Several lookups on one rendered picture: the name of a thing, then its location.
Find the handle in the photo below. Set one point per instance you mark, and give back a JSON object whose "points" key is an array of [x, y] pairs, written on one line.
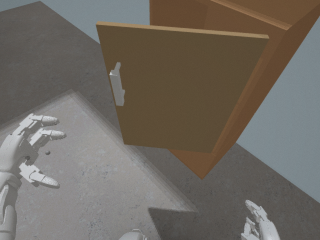
{"points": [[117, 85]]}

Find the left robot shin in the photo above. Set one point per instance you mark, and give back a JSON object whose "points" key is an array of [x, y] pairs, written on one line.
{"points": [[136, 230]]}

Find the cupboard door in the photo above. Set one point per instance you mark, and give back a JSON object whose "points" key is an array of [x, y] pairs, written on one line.
{"points": [[181, 84]]}

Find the right robot hand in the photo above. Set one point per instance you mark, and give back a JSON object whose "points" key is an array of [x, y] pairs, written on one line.
{"points": [[265, 230]]}

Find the left robot hand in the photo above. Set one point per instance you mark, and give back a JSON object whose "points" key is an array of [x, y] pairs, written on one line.
{"points": [[16, 147]]}

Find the robot left forearm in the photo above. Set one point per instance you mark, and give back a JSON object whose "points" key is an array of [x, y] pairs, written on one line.
{"points": [[9, 186]]}

